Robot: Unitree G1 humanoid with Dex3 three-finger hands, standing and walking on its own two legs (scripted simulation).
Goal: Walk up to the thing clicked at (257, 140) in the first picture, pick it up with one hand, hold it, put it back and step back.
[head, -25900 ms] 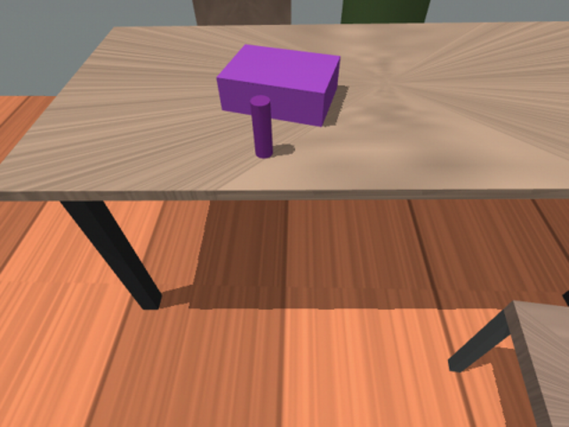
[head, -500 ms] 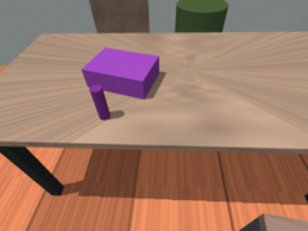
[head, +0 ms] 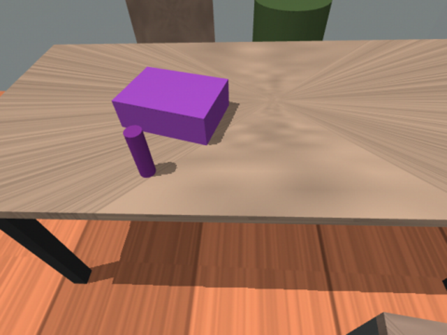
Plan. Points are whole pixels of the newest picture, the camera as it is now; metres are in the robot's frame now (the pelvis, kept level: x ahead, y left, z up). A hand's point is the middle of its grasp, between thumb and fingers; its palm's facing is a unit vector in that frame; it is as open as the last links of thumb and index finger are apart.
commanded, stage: home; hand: left
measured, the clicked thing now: (140, 153) +0.49 +0.23 +0.03
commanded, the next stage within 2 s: stand in 0.48 s
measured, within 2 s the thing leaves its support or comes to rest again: neither
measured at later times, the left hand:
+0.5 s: hand out of the picture +0.07 +0.25 -0.15, palm faces -0.02 -0.93 -0.37, open 17.4 cm
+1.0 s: hand out of the picture +0.08 +0.25 -0.15, palm faces -0.03 -0.93 -0.36, open 9.8 cm
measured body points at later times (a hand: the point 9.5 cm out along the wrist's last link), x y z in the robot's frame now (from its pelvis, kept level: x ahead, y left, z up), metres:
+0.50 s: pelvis +0.00 -0.01 +0.00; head +0.01 -0.01 +0.45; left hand +0.07 +0.30 -0.13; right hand +0.06 -0.31 -0.14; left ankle -0.02 +0.14 -0.75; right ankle +0.02 -0.13 -0.75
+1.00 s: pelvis +0.01 +0.00 +0.00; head +0.02 -0.01 +0.45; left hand +0.09 +0.30 -0.13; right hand +0.07 -0.31 -0.14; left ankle -0.02 +0.14 -0.75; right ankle +0.02 -0.13 -0.75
